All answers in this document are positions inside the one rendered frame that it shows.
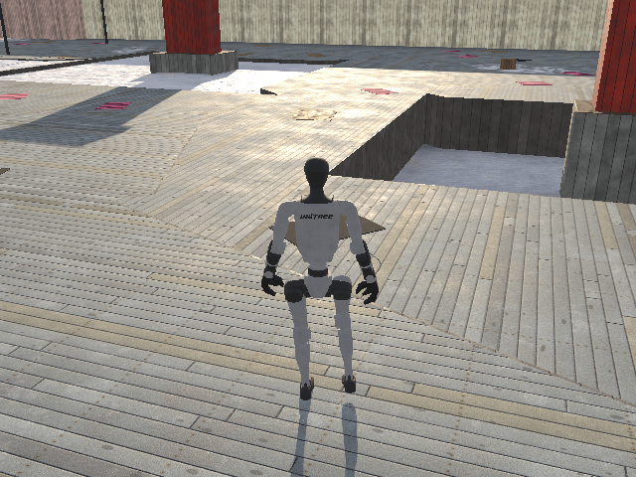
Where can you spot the right robot upper arm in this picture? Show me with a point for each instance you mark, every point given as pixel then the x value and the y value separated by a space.
pixel 349 210

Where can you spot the left robot shin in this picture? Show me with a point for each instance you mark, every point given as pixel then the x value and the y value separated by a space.
pixel 302 355

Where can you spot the left robot upper arm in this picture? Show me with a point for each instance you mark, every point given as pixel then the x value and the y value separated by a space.
pixel 285 210

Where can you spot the right robot hand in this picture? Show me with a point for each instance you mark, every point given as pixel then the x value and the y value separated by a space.
pixel 371 288

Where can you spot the left robot hand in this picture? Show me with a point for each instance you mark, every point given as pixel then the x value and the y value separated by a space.
pixel 275 280

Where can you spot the robot right forearm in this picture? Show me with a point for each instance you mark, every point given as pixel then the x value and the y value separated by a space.
pixel 365 263

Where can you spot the right robot foot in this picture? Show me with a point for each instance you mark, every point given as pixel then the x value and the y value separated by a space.
pixel 349 385

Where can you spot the robot left forearm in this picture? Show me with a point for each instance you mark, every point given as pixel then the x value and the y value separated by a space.
pixel 272 260

